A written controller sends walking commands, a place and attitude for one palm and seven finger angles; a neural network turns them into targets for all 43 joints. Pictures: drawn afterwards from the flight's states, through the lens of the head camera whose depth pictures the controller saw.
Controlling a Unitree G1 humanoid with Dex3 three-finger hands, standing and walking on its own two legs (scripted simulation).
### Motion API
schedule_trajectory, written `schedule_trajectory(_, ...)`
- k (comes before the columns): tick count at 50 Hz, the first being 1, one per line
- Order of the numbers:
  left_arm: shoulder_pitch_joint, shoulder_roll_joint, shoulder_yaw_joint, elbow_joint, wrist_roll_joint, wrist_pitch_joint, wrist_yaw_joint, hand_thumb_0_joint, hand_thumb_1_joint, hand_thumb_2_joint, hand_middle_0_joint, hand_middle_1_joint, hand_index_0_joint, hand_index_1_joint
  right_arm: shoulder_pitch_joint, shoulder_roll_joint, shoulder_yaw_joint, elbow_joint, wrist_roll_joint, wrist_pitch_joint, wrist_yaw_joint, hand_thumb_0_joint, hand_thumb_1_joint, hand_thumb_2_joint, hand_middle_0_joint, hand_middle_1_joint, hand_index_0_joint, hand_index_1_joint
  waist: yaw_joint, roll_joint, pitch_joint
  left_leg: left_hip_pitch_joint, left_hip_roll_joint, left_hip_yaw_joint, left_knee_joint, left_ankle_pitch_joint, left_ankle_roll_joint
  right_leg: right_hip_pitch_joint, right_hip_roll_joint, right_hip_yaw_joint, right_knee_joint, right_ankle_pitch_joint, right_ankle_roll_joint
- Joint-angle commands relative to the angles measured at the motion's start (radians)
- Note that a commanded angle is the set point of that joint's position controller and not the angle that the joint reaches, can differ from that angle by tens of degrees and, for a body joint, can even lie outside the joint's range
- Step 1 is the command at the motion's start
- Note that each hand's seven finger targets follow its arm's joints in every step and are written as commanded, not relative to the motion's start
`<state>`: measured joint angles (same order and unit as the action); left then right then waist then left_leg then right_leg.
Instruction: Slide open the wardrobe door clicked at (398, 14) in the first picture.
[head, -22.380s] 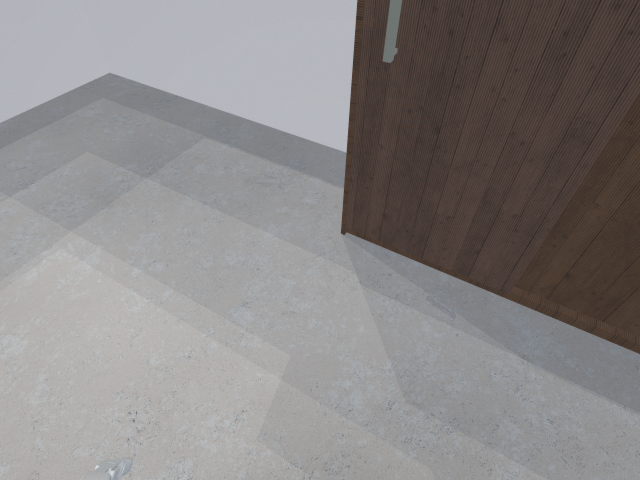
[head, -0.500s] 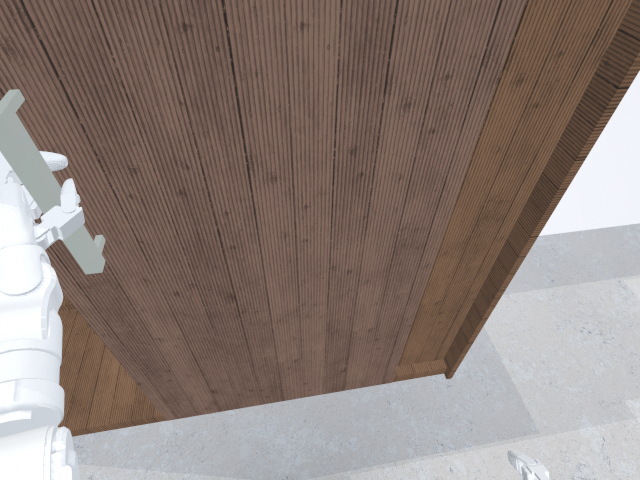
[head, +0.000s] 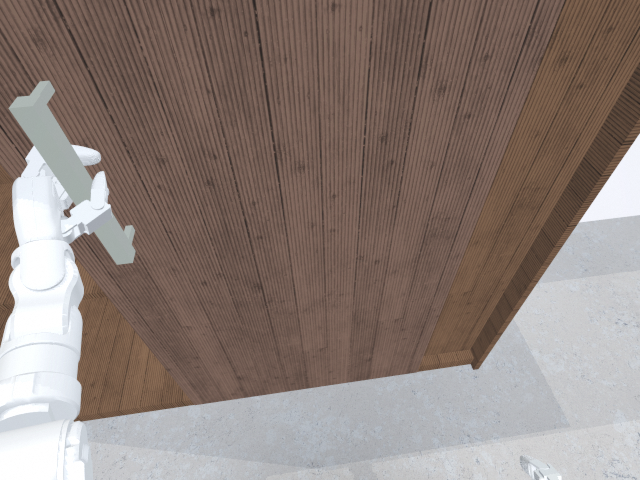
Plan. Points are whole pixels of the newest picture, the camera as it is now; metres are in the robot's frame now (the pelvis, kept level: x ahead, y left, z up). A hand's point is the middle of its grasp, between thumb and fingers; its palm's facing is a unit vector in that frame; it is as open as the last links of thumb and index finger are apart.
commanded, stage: stop walking and hold the door there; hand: left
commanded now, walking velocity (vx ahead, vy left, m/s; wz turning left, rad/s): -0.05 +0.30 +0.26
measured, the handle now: (90, 184) +0.42 +0.31 +0.16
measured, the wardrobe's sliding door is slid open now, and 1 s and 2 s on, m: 0.46 0.46 0.46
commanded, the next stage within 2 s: loosen the grip on the handle in 0.94 s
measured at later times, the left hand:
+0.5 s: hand (99, 207) +0.38 +0.28 +0.16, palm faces +0.33 -0.92 -0.20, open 5.8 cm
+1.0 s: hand (99, 206) +0.38 +0.28 +0.16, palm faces +0.31 -0.94 -0.16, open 5.8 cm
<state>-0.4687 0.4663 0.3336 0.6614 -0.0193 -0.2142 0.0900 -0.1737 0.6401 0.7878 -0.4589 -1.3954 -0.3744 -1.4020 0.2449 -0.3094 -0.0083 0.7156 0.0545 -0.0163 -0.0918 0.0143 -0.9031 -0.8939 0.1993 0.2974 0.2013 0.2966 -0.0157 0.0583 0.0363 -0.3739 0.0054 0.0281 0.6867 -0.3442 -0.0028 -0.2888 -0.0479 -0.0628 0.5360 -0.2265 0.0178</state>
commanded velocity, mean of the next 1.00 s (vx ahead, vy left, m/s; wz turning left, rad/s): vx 0.05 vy -0.04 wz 0.01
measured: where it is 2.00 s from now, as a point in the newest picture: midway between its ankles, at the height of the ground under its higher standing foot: outside the picture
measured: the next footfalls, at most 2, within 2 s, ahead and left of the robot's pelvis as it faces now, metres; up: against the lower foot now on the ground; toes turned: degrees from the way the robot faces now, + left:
left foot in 0.12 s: +0.04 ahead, +0.18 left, +0.00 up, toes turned +7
right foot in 0.42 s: -0.04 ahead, -0.04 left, +0.00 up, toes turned -2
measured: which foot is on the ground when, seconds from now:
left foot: up 0.00-0.10, down 0.12-1.00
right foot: down 0.00-0.14, up 0.16-0.40, down 0.42-1.00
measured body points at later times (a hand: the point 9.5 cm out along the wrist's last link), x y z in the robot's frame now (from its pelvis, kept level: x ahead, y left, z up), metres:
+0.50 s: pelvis -0.06 +0.05 +0.00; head +0.01 +0.04 +0.44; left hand +0.36 +0.33 +0.17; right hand +0.08 -0.15 -0.13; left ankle +0.01 +0.17 -0.73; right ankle -0.08 -0.03 -0.73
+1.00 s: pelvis -0.05 +0.05 +0.00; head -0.03 +0.05 +0.45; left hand +0.36 +0.33 +0.17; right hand +0.07 -0.20 -0.12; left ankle +0.00 +0.17 -0.73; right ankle -0.08 -0.03 -0.73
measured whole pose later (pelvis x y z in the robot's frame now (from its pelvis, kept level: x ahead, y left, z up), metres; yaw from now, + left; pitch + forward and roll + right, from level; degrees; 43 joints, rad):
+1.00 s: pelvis -0.05 +0.05 +0.00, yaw +2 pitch +0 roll -1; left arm -0.70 0.38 0.19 0.77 -0.08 -0.14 0.09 -0.08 0.72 0.76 -0.46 -1.40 -0.31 -1.40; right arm 0.25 -0.27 0.04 0.71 0.05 -0.02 -0.10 0.01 -0.90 -0.89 0.20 0.30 0.20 0.30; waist -0.01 0.03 0.05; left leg -0.34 0.05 0.09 0.53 -0.19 0.01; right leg -0.17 0.03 -0.08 0.51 -0.33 -0.04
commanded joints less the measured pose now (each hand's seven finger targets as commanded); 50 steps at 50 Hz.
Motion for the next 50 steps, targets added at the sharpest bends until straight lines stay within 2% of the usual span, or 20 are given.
schedule_trajectory(1,-0.294,0.306,0.072,-0.108,0.007,0.002,0.021,0.000,0.900,0.900,-0.450,-1.400,-0.450,-1.400,-0.065,-0.113,-0.044,-0.107,-0.013,-0.051,-0.015,0.000,-0.900,-0.900,0.200,0.300,0.200,0.300,0.023,-0.256,-0.188,-0.008,0.060,-0.103,0.097,-0.107,-0.008,0.101,-0.406,0.229,-0.134,0.392,-0.146)
schedule_trajectory(5,-0.365,0.258,0.042,-0.177,0.005,-0.016,0.013,0.000,0.900,0.900,-0.450,-1.400,-0.450,-1.400,-0.077,-0.089,-0.035,-0.098,-0.023,-0.038,-0.023,0.000,-0.900,-0.900,0.200,0.300,0.200,0.300,-0.002,-0.203,-0.231,0.206,0.030,0.012,-0.225,0.214,-0.018,0.021,-0.258,0.043,0.024,0.298,-0.033)
schedule_trajectory(7,-0.434,0.193,-0.013,-0.294,-0.010,-0.046,0.001,0.000,0.900,0.900,-0.450,-1.400,-0.450,-1.400,-0.084,-0.124,-0.042,-0.131,-0.019,-0.036,-0.029,0.000,-0.900,-0.900,0.200,0.300,0.200,0.300,0.011,0.197,-0.244,0.247,0.278,-0.270,-0.293,0.674,0.101,-0.108,-0.029,-0.046,0.302,-0.105,0.045)
schedule_trajectory(8,-0.441,0.119,-0.080,-0.307,-0.006,-0.052,-0.017,0.000,0.900,0.900,-0.450,-1.400,-0.450,-1.400,-0.069,-0.083,-0.031,-0.148,-0.018,-0.035,-0.012,0.000,-0.900,-0.900,0.200,0.300,0.200,0.300,0.006,0.206,-0.264,0.235,0.321,-0.268,-0.321,0.646,0.155,-0.123,0.007,-0.006,0.411,-0.345,0.026)
schedule_trajectory(10,-0.459,0.071,-0.112,-0.312,-0.007,-0.036,-0.019,0.000,0.900,0.900,-0.450,-1.400,-0.450,-1.400,-0.071,-0.076,-0.025,-0.144,-0.017,-0.044,-0.009,0.000,-0.900,-0.900,0.200,0.300,0.200,0.300,-0.002,0.105,-0.241,0.203,0.340,-0.296,-0.343,0.455,0.178,-0.141,-0.007,0.037,0.459,-0.306,0.017)
schedule_trajectory(11,-0.508,-0.008,-0.191,-0.354,-0.030,-0.030,-0.023,0.000,0.900,0.900,-0.450,-1.400,-0.450,-1.400,-0.064,-0.065,-0.018,-0.141,-0.012,-0.050,-0.012,0.000,-0.900,-0.900,0.200,0.300,0.200,0.300,-0.015,0.047,-0.265,0.271,0.332,-0.289,-0.302,0.545,0.183,-0.145,0.008,0.040,0.411,-0.253,0.019)
schedule_trajectory(12,-0.514,0.049,-0.139,-0.333,-0.024,-0.015,-0.014,0.000,0.900,0.900,-0.450,-1.400,-0.450,-1.400,-0.054,-0.095,-0.033,-0.121,-0.015,-0.057,-0.010,0.000,-0.900,-0.900,0.200,0.300,0.200,0.300,-0.010,0.036,-0.283,0.312,0.322,-0.247,-0.286,0.597,0.178,-0.144,0.014,0.043,0.382,-0.217,0.022)
schedule_trajectory(17,-0.566,0.078,-0.138,-0.309,-0.019,0.019,-0.020,0.000,0.900,0.900,-0.450,-1.400,-0.450,-1.400,-0.054,-0.077,-0.005,-0.125,-0.024,-0.070,0.007,0.000,-0.900,-0.900,0.200,0.300,0.200,0.300,-0.002,0.153,-0.342,0.365,0.288,-0.193,-0.258,0.529,0.143,-0.034,0.046,0.023,0.097,-0.201,0.005)
schedule_trajectory(20,-0.616,0.075,-0.150,-0.301,-0.021,0.021,-0.021,0.000,0.900,0.900,-0.450,-1.400,-0.450,-1.400,-0.061,-0.075,0.004,-0.129,-0.027,-0.069,0.013,0.000,-0.900,-0.900,0.200,0.300,0.200,0.300,0.002,0.133,-0.363,0.305,0.276,-0.186,-0.211,0.462,0.110,0.115,0.032,0.050,-0.119,-0.065,-0.016)
schedule_trajectory(23,-0.607,0.136,-0.105,-0.235,-0.018,0.035,-0.016,0.000,0.900,0.900,-0.450,-1.400,-0.450,-1.400,-0.052,-0.072,0.002,-0.138,-0.020,-0.065,0.009,0.000,-0.900,-0.900,0.200,0.300,0.200,0.300,-0.015,-0.100,-0.365,0.149,0.168,-0.038,-0.120,0.319,0.037,0.249,-0.117,0.152,-0.125,0.217,-0.070)
schedule_trajectory(24,-0.595,0.160,-0.078,-0.196,-0.025,0.045,-0.012,0.000,0.900,0.900,-0.450,-1.400,-0.450,-1.400,-0.050,-0.066,0.003,-0.140,-0.008,-0.063,0.005,0.000,-0.900,-0.900,0.200,0.300,0.200,0.300,-0.003,-0.233,-0.357,0.091,0.118,-0.010,-0.063,0.222,0.017,0.284,-0.146,0.171,-0.117,0.320,-0.077)
schedule_trajectory(25,-0.609,0.152,-0.080,-0.174,-0.027,0.046,-0.014,0.000,0.900,0.900,-0.450,-1.400,-0.450,-1.400,-0.071,-0.064,0.004,-0.142,-0.007,-0.065,0.003,0.000,-0.900,-0.900,0.200,0.300,0.200,0.300,0.006,-0.271,-0.338,0.037,0.088,-0.005,-0.023,0.083,0.009,0.307,-0.169,0.189,-0.111,0.423,-0.091)
schedule_trajectory(28,-0.620,0.154,-0.073,-0.097,-0.024,0.043,-0.017,0.000,0.900,0.900,-0.450,-1.400,-0.450,-1.400,-0.067,-0.068,0.011,-0.130,-0.011,-0.066,-0.007,0.000,-0.900,-0.900,0.200,0.300,0.200,0.300,0.019,-0.192,-0.284,-0.027,0.065,-0.006,-0.043,-0.011,0.009,0.326,-0.193,0.180,-0.084,0.442,-0.110)
schedule_trajectory(31,-0.639,0.149,-0.085,-0.079,-0.029,0.042,-0.017,0.000,0.900,0.900,-0.450,-1.400,-0.450,-1.400,-0.047,-0.087,0.003,-0.096,-0.015,-0.063,-0.021,0.000,-0.900,-0.900,0.200,0.300,0.200,0.300,0.003,-0.053,-0.282,0.184,0.097,-0.008,-0.182,0.320,0.026,0.193,-0.133,0.101,-0.030,0.340,-0.056)
schedule_trajectory(32,-0.644,0.134,-0.092,-0.081,-0.026,0.038,-0.019,0.000,0.900,0.900,-0.450,-1.400,-0.450,-1.400,-0.041,-0.097,-0.004,-0.100,-0.015,-0.060,-0.017,0.000,-0.900,-0.900,0.200,0.300,0.200,0.300,0.009,0.006,-0.293,0.244,0.151,-0.067,-0.196,0.452,0.053,0.140,-0.080,0.073,-0.001,0.255,-0.026)
schedule_trajectory(35,-0.629,0.044,-0.162,-0.041,-0.039,0.019,-0.034,0.000,0.900,0.900,-0.450,-1.400,-0.450,-1.400,-0.043,-0.101,-0.004,-0.108,-0.018,-0.048,-0.011,0.000,-0.900,-0.900,0.200,0.300,0.200,0.300,0.002,0.104,-0.209,0.159,0.261,-0.242,-0.302,0.182,0.114,0.068,0.002,0.071,-0.018,-0.155,-0.010)
schedule_trajectory(37,-0.614,0.099,-0.119,-0.044,-0.032,0.010,-0.021,0.000,0.900,0.900,-0.450,-1.400,-0.450,-1.400,-0.025,-0.114,-0.009,-0.100,-0.021,-0.048,-0.018,0.000,-0.900,-0.900,0.200,0.300,0.200,0.300,0.010,0.042,-0.189,0.133,0.257,-0.245,-0.314,0.213,0.116,0.102,0.003,0.072,-0.055,-0.121,-0.014)
schedule_trajectory(43,-0.607,0.031,-0.194,-0.087,-0.039,0.020,-0.028,0.000,0.900,0.900,-0.450,-1.400,-0.450,-1.400,-0.015,-0.103,-0.011,-0.114,-0.009,-0.059,-0.018,0.000,-0.900,-0.900,0.200,0.300,0.200,0.300,-0.005,-0.039,-0.311,0.221,0.174,-0.059,-0.167,0.426,0.038,0.155,-0.086,0.126,-0.102,0.210,-0.027)
schedule_trajectory(46,-0.589,0.110,-0.137,-0.064,-0.036,0.028,-0.022,0.000,0.900,0.900,-0.450,-1.400,-0.450,-1.400,-0.014,-0.112,-0.012,-0.105,-0.008,-0.050,-0.023,0.000,-0.900,-0.900,0.200,0.300,0.200,0.300,-0.002,-0.050,-0.322,0.226,0.161,-0.043,-0.158,0.460,0.032,0.168,-0.094,0.118,-0.096,0.309,-0.021)
schedule_trajectory(50,-0.583,0.085,-0.147,-0.055,-0.037,0.027,-0.024,0.000,0.900,0.900,-0.450,-1.400,-0.450,-1.400,-0.021,-0.098,-0.005,-0.112,-0.010,-0.042,-0.021,0.000,-0.900,-0.900,0.200,0.300,0.200,0.300,0.002,-0.079,-0.306,0.222,0.165,-0.048,-0.159,0.448,0.038,0.153,-0.089,0.116,-0.103,0.292,-0.014)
